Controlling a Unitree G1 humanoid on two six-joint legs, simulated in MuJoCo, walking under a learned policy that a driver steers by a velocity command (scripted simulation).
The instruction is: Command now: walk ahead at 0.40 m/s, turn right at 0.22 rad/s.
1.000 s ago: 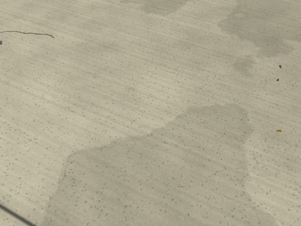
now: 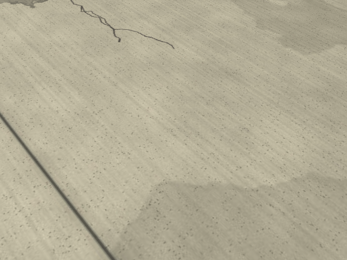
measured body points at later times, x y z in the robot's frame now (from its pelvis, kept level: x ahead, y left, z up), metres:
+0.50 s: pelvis +0.25 -0.10 +0.00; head +0.29 -0.12 +0.44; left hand +0.40 +0.15 -0.11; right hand +0.36 -0.40 -0.09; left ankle +0.43 +0.05 -0.68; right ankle +0.20 -0.17 -0.75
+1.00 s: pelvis +0.54 -0.15 +0.00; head +0.57 -0.15 +0.44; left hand +0.82 +0.00 -0.09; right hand +0.45 -0.42 -0.12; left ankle +0.56 -0.05 -0.75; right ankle +0.60 -0.34 -0.70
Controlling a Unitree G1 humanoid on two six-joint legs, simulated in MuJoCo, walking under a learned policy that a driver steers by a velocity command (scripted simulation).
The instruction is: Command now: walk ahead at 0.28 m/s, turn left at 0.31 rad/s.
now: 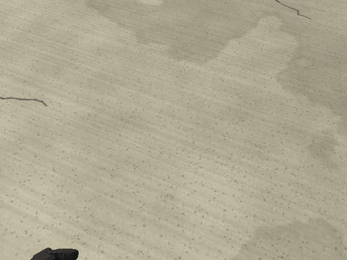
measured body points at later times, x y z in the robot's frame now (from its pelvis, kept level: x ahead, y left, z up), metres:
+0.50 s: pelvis +0.11 -0.02 -0.01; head +0.14 +0.01 +0.44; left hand +0.17 +0.29 -0.12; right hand +0.34 -0.24 -0.10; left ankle +0.10 +0.11 -0.72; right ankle +0.19 -0.13 -0.75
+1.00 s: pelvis +0.12 +0.02 -0.02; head +0.14 +0.02 +0.43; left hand +0.12 +0.32 -0.13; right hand +0.38 -0.14 -0.11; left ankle +0.10 +0.10 -0.75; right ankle +0.16 -0.11 -0.75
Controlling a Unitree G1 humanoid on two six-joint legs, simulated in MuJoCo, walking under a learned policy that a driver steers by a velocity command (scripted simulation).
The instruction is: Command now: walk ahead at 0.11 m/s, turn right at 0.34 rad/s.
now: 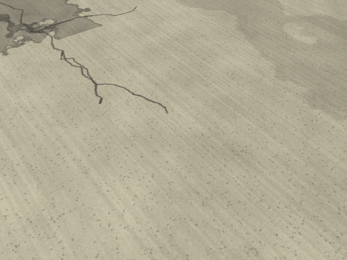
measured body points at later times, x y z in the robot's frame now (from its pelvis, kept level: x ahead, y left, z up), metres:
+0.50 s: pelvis +0.12 +0.02 +0.01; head +0.14 +0.04 +0.46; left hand +0.35 +0.23 -0.09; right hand +0.08 -0.26 -0.09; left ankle +0.08 +0.13 -0.73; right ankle +0.12 -0.16 -0.64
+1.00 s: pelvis +0.35 -0.13 +0.01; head +0.37 -0.14 +0.46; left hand +0.53 +0.09 -0.10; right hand +0.35 -0.43 -0.10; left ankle +0.46 +0.03 -0.64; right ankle +0.32 -0.20 -0.73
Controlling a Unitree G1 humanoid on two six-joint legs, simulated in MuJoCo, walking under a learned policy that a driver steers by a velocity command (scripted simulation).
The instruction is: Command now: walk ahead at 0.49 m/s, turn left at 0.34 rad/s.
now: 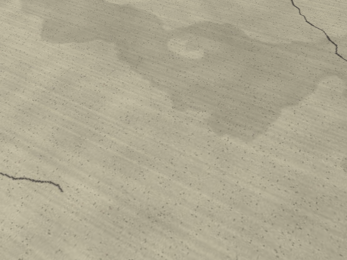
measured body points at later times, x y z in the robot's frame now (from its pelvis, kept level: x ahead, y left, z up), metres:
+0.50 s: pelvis +0.25 +0.07 -0.01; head +0.30 +0.09 +0.44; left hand +0.32 +0.37 -0.13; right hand +0.45 -0.16 -0.11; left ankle +0.30 +0.15 -0.74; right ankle +0.27 -0.10 -0.67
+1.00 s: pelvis +0.34 +0.03 +0.00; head +0.40 +0.00 +0.44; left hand +0.49 +0.31 -0.09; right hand +0.50 -0.26 -0.12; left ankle +0.32 +0.18 -0.66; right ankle +0.35 -0.06 -0.74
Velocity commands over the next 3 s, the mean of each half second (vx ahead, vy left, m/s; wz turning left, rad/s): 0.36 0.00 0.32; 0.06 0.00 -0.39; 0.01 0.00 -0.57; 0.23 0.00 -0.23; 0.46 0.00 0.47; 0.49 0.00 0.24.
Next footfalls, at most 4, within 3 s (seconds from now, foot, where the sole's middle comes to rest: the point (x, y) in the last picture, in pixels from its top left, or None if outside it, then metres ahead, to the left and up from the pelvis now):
0.30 left None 0.34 0.16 -0.78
0.84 right None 0.39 -0.06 -0.78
1.32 left None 0.45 0.16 -0.78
1.76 right None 0.32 -0.08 -0.78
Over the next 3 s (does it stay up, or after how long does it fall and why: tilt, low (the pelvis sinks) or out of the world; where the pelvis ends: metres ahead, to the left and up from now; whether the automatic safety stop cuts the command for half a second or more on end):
stays up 0.93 -0.20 0.00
